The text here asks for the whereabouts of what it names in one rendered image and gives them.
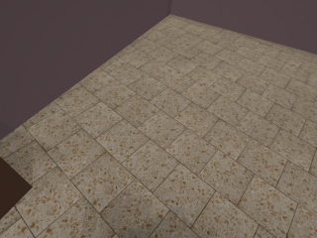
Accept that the cabinet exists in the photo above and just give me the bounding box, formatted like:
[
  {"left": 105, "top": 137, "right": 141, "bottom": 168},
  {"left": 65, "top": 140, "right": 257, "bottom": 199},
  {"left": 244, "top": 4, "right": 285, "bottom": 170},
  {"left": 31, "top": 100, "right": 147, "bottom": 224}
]
[{"left": 0, "top": 157, "right": 32, "bottom": 219}]

